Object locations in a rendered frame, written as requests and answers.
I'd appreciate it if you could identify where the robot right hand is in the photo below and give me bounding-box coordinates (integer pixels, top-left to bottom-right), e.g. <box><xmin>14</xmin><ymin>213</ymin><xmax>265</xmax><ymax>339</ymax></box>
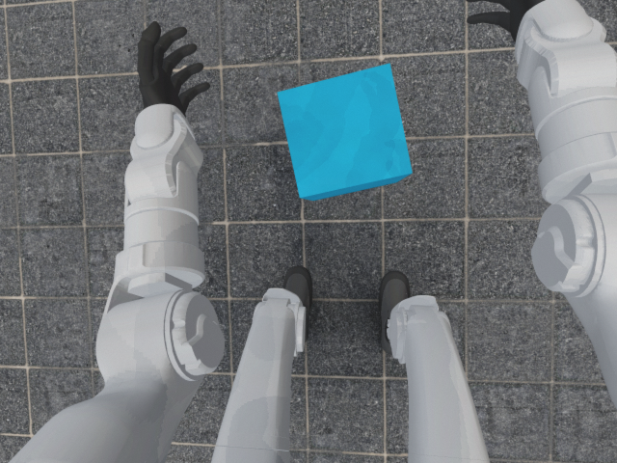
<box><xmin>466</xmin><ymin>0</ymin><xmax>545</xmax><ymax>42</ymax></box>

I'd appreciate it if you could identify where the left robot upper arm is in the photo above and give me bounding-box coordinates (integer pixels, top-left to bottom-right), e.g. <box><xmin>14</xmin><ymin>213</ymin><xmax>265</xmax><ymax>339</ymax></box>
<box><xmin>9</xmin><ymin>289</ymin><xmax>225</xmax><ymax>463</ymax></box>

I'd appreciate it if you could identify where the right robot upper arm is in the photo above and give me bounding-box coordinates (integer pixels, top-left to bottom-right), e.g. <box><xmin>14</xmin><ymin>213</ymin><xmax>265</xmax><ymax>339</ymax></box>
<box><xmin>531</xmin><ymin>193</ymin><xmax>617</xmax><ymax>409</ymax></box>

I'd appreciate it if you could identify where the right robot foot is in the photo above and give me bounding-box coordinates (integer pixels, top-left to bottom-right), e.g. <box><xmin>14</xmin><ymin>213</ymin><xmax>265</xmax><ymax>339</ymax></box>
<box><xmin>379</xmin><ymin>271</ymin><xmax>410</xmax><ymax>355</ymax></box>

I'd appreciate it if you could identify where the robot left hand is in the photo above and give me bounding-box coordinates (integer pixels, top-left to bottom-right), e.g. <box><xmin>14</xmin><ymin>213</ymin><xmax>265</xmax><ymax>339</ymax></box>
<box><xmin>137</xmin><ymin>21</ymin><xmax>210</xmax><ymax>118</ymax></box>

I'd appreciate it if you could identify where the carton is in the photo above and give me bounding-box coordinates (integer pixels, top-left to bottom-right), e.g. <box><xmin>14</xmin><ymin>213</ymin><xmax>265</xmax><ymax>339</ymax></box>
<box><xmin>278</xmin><ymin>63</ymin><xmax>413</xmax><ymax>201</ymax></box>

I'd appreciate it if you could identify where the right robot thigh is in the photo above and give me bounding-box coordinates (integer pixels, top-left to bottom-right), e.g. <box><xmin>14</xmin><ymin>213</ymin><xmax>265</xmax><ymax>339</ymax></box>
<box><xmin>391</xmin><ymin>305</ymin><xmax>490</xmax><ymax>463</ymax></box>

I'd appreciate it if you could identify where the left robot forearm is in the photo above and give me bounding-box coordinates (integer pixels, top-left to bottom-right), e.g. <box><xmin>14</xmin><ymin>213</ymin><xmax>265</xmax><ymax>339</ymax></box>
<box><xmin>95</xmin><ymin>104</ymin><xmax>205</xmax><ymax>370</ymax></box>

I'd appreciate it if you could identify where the right robot forearm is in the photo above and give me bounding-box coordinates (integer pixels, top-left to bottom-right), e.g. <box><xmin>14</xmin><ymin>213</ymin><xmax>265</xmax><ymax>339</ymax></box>
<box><xmin>515</xmin><ymin>0</ymin><xmax>617</xmax><ymax>204</ymax></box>

